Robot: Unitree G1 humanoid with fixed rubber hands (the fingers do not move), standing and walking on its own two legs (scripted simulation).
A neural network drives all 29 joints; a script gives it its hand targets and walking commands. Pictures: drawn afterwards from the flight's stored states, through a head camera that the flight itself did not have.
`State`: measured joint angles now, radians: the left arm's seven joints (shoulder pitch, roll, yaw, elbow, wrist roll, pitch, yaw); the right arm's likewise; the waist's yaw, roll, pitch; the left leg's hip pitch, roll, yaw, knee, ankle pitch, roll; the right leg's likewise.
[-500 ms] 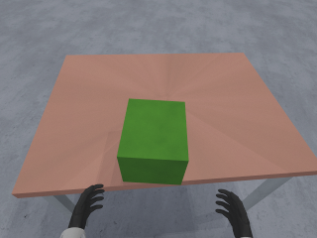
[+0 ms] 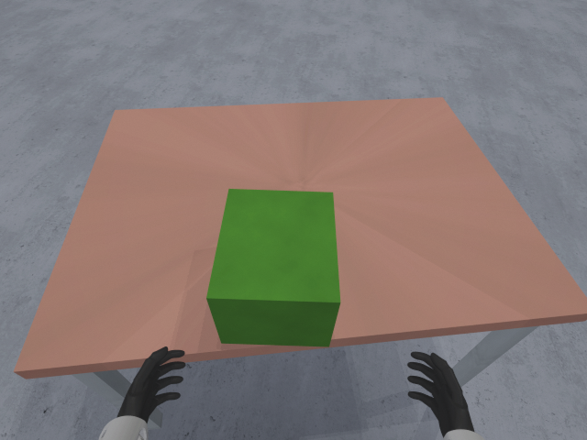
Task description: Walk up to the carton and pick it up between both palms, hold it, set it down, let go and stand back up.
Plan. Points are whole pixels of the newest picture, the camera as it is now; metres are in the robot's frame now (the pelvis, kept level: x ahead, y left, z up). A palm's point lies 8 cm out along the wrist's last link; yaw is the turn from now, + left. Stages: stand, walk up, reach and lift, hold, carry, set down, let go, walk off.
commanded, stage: set down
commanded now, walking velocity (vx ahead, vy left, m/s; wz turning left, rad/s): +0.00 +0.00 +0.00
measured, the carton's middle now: (278, 266) +0.39 +0.07 -0.06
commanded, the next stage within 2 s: let go in 0.18 s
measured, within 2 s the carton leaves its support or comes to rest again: neither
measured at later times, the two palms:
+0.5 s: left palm (140, 417) +0.15 +0.23 -0.07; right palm (453, 427) +0.17 -0.19 -0.08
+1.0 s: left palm (130, 437) +0.13 +0.24 -0.08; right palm out of the picture +0.12 -0.23 -0.11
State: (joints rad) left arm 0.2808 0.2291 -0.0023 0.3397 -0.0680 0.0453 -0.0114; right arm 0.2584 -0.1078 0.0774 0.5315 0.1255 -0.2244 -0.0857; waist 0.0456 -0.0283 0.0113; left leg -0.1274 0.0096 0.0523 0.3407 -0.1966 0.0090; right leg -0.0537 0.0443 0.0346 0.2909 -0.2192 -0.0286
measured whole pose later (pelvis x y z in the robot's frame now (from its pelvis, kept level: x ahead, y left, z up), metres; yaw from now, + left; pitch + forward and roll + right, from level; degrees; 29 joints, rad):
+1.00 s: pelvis -0.01 +0.01 +0.00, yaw +1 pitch +1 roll +0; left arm 0.23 0.20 0.02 0.57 0.04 0.05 0.02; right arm 0.20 -0.19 -0.04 0.76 -0.06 0.00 -0.01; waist 0.01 0.00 -0.02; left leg -0.21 0.00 0.04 0.41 -0.21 0.02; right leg -0.14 0.03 0.02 0.37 -0.24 -0.02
